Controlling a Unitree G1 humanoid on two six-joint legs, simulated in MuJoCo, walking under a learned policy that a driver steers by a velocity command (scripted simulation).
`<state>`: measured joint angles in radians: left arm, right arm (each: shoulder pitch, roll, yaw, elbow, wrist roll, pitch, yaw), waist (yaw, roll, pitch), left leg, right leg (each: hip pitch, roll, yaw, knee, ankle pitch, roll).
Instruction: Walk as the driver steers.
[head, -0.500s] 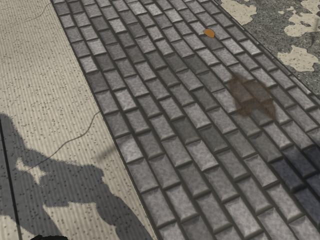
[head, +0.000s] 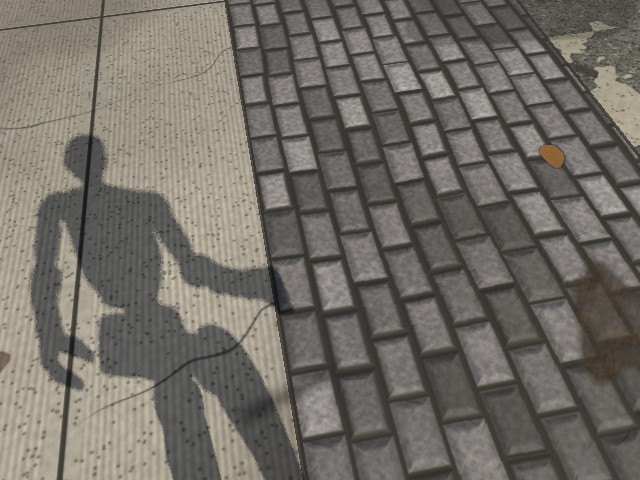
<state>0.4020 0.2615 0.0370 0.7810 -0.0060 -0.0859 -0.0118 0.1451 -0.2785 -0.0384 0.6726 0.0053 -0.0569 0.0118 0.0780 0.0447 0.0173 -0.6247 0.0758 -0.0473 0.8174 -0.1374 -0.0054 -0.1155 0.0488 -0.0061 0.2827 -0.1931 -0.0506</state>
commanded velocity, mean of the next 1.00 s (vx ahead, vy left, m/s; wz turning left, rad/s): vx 0.50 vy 0.00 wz -0.32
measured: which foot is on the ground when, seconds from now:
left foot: up 0.00-0.20, down 0.22-0.76, up 0.78-1.00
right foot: down 0.00-0.22, up 0.24-0.72, down 0.74-1.00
